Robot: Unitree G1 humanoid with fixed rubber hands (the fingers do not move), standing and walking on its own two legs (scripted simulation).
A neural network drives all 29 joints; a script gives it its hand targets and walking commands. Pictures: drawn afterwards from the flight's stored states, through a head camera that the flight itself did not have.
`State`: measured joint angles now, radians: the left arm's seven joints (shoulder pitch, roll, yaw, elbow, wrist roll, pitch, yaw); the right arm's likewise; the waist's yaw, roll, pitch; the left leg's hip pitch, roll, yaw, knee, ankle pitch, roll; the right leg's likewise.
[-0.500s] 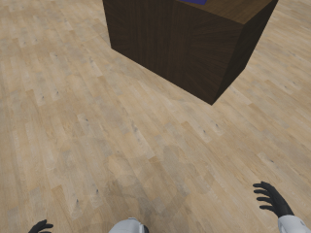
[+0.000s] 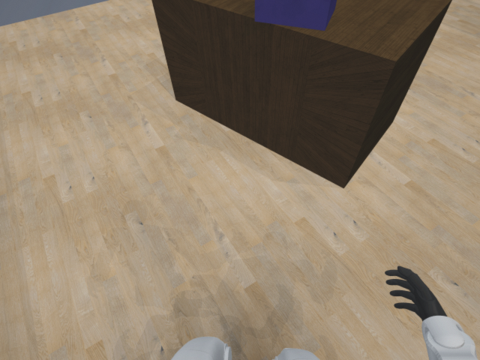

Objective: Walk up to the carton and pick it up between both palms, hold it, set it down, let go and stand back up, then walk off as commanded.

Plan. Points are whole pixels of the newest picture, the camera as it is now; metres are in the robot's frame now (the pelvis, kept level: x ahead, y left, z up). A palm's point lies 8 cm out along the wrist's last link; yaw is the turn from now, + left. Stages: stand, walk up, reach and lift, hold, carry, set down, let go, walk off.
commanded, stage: walk up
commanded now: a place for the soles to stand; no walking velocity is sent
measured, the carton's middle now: out of the picture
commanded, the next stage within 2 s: none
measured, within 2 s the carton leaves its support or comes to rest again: neither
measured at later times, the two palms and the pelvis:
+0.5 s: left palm (52, 250) +0.32 +0.42 -0.09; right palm (376, 294) +0.23 -0.22 -0.04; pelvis +0.20 +0.12 +0.01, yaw -11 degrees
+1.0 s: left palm (74, 183) +0.48 +0.42 -0.06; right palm (350, 208) +0.43 -0.22 -0.07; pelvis +0.36 +0.11 +0.01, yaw -15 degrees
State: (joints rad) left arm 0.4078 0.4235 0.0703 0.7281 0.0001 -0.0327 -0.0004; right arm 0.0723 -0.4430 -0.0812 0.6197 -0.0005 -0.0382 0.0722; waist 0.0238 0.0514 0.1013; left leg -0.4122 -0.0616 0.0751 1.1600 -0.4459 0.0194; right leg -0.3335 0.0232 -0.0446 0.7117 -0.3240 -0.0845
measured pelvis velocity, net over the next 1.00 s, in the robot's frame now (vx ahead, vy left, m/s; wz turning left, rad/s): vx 0.36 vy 0.11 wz -0.26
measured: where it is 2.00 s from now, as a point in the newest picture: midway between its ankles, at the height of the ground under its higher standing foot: (229, 238)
